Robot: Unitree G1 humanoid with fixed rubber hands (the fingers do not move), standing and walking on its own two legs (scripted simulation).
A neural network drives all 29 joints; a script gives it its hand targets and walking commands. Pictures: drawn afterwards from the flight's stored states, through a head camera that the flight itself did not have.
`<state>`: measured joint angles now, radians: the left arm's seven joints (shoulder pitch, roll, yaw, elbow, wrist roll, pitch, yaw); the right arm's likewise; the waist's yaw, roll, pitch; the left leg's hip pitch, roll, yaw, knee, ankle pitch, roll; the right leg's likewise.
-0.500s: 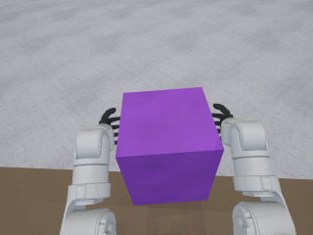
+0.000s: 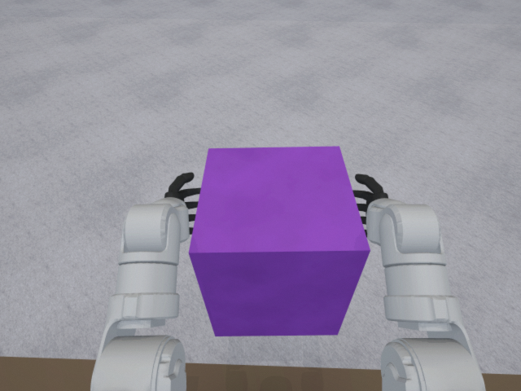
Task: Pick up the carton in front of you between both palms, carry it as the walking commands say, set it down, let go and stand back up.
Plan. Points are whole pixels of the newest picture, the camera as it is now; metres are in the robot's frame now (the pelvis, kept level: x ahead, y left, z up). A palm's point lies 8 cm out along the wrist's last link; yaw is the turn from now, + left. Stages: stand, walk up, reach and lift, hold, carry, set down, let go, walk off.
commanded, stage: carry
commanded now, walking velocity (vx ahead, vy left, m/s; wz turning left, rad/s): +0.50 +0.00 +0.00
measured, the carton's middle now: (275, 244) +0.35 +0.00 +0.03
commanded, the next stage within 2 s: none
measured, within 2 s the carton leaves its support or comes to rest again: neither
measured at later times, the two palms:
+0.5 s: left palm (213, 107) +0.65 +0.12 +0.10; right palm (351, 107) +0.66 -0.18 +0.09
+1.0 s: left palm (213, 47) +0.95 +0.15 +0.10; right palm (321, 48) +0.94 -0.15 +0.10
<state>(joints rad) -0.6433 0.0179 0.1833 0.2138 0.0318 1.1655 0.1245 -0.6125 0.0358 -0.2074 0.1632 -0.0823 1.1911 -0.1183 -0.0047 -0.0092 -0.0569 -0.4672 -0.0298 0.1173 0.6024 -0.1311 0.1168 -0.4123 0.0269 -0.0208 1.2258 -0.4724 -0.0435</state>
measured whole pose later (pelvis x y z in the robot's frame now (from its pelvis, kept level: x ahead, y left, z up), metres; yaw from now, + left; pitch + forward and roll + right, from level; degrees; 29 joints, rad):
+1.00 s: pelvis +0.61 +0.00 -0.03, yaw +0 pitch +4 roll +1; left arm -0.55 -0.04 0.23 -0.02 0.06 1.20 0.11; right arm -0.55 0.08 -0.19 -0.02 -0.09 1.21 -0.12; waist -0.01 -0.03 -0.08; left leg -0.48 -0.02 0.20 0.50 -0.13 0.11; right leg -0.17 0.02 -0.04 0.88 -0.48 -0.03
